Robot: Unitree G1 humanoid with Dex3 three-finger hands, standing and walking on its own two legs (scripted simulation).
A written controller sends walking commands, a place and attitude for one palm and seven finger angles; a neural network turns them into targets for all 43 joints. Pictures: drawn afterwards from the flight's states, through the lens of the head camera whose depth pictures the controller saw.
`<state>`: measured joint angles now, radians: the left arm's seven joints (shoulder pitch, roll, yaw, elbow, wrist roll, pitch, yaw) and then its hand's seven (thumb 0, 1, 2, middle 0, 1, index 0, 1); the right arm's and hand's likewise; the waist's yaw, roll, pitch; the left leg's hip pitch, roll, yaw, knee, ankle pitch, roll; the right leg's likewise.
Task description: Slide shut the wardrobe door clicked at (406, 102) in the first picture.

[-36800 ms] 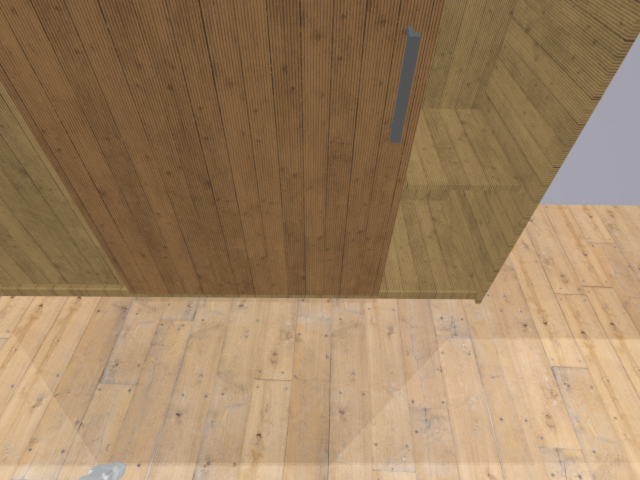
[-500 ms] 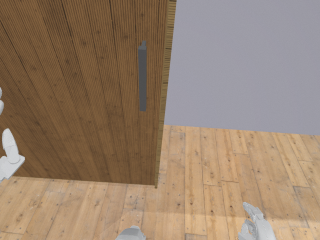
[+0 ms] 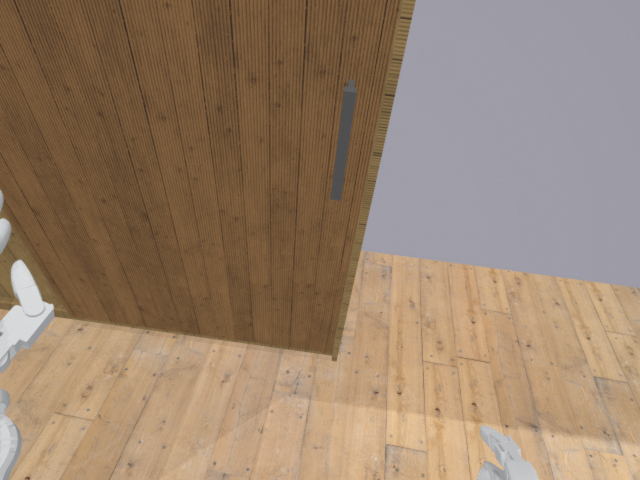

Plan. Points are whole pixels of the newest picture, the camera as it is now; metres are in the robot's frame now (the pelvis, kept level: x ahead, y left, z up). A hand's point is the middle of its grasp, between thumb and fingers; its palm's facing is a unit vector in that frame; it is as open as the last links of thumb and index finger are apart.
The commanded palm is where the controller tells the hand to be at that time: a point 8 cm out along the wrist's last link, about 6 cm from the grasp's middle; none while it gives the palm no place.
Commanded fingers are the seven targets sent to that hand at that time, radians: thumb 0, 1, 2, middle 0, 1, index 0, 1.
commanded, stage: stop stepping back and stand still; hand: left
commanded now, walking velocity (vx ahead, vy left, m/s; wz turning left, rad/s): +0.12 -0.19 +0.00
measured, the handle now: (343, 143) +0.68 +0.03 +0.11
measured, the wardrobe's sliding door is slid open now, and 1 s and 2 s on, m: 0.00 0.00 0.00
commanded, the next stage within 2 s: let the arm hang, fingers relaxed in 0.82 s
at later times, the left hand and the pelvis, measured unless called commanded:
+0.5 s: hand (80, 308) +0.21 +0.26 +0.17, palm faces +0.38 -0.85 -0.36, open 7.4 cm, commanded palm +0.15 +0.31 +0.19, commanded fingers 0.00 0.90 0.90 -0.20 -0.30 -0.20 -0.30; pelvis -0.01 +0.02 +0.00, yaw -5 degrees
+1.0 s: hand (116, 331) +0.24 +0.27 +0.08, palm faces +0.19 -0.86 -0.46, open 7.4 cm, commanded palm none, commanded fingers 0.00 0.90 0.90 -0.20 -0.30 -0.20 -0.30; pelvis +0.00 +0.02 +0.00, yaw -4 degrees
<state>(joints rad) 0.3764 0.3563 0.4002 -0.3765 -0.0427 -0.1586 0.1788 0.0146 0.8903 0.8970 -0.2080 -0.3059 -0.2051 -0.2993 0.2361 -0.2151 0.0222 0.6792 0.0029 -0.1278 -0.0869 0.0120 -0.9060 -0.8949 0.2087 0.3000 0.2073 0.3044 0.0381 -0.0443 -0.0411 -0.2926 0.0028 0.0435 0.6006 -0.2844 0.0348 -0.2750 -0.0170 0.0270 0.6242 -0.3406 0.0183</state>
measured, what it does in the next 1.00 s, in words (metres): steps on the spot: right foot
